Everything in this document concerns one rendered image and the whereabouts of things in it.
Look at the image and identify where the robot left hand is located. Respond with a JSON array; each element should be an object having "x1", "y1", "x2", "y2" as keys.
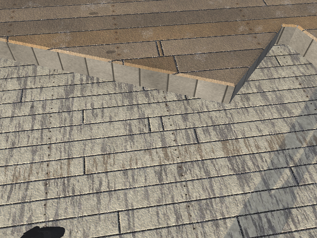
[{"x1": 21, "y1": 226, "x2": 65, "y2": 238}]

